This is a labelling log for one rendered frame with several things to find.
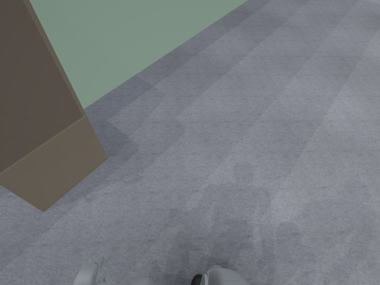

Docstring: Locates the right robot thigh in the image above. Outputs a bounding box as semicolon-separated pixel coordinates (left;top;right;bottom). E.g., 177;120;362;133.
201;268;250;285

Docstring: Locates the left robot hand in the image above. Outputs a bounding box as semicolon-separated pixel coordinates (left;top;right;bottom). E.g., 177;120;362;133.
72;253;115;285

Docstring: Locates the cupboard door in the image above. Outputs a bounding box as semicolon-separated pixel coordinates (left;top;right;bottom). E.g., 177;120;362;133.
0;0;83;173

